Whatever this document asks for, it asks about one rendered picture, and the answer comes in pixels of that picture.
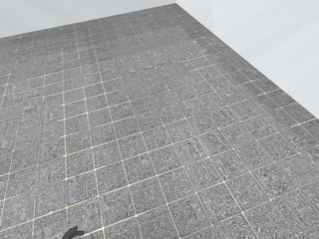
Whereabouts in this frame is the robot left hand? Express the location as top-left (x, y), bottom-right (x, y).
top-left (62, 226), bottom-right (85, 239)

